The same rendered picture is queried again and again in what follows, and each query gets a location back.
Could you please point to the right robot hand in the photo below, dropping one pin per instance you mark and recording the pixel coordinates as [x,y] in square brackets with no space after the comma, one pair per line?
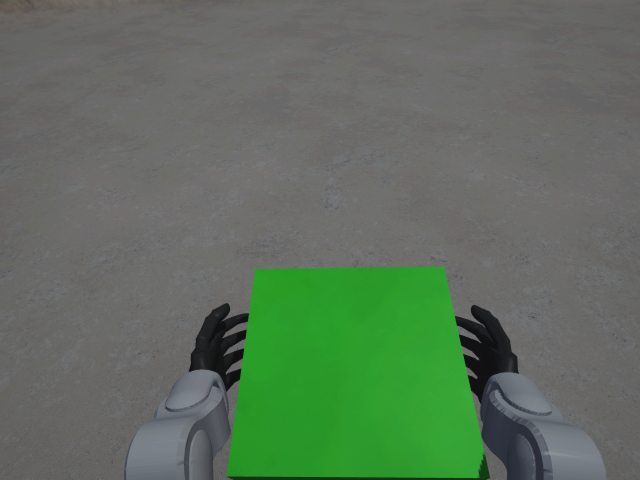
[494,351]

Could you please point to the left robot hand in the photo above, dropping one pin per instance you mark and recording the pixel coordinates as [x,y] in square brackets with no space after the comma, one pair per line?
[211,346]

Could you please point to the carton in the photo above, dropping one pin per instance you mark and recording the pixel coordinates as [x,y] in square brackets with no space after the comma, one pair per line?
[354,374]

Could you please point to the left robot forearm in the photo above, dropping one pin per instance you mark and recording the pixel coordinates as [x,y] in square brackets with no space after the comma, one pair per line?
[189,428]

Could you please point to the right robot forearm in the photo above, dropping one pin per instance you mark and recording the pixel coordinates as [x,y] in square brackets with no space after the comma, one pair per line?
[530,435]

